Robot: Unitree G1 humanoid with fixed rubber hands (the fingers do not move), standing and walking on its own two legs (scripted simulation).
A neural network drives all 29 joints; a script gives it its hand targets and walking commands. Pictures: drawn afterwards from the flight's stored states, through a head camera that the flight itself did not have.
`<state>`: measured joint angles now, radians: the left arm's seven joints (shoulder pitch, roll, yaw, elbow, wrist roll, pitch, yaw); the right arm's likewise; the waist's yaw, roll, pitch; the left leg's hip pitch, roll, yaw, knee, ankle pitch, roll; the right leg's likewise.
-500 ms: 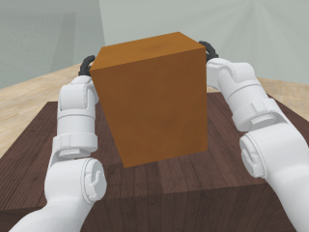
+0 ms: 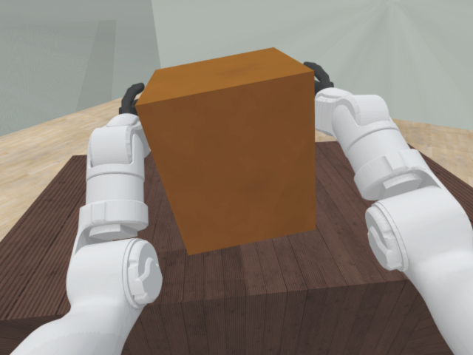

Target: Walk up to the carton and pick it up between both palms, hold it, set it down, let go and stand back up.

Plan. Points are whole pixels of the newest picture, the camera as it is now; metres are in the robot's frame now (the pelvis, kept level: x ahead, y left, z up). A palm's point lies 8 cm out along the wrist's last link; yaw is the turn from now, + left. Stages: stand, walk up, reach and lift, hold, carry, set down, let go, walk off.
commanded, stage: set down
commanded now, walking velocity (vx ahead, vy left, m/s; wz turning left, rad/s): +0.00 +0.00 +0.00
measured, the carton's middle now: (232, 146) +0.37 +0.00 +0.26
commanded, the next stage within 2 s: none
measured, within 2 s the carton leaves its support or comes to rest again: neither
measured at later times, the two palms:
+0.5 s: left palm (129, 151) +0.40 +0.18 +0.25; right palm (300, 142) +0.39 -0.12 +0.26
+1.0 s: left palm (128, 165) +0.41 +0.19 +0.22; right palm (291, 156) +0.41 -0.11 +0.22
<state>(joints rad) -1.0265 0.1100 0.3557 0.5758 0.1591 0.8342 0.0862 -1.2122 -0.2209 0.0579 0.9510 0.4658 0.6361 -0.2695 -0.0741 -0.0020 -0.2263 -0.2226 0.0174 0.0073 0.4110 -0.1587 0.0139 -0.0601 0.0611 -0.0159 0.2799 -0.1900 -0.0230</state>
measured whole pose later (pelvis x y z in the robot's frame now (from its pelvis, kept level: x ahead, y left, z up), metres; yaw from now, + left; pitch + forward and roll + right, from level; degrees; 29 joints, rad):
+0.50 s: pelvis +0.00 -0.01 +0.00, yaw +2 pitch -7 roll -1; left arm -0.96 0.14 0.37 0.64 0.25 0.55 -0.01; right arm -1.03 -0.05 -0.10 0.97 0.21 0.28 -0.22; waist -0.09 -0.10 -0.05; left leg -0.09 0.00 -0.02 0.36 -0.14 0.00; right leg 0.08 0.05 -0.04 0.25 -0.19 -0.03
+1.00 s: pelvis +0.01 +0.00 +0.00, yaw +1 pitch -6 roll -1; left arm -0.88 0.09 0.36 0.63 0.27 0.48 0.01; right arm -0.95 -0.04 -0.12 0.94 0.14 0.23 -0.19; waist -0.05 -0.07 -0.04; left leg -0.09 -0.01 0.00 0.36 -0.15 0.02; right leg 0.07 0.03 -0.03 0.25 -0.21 -0.02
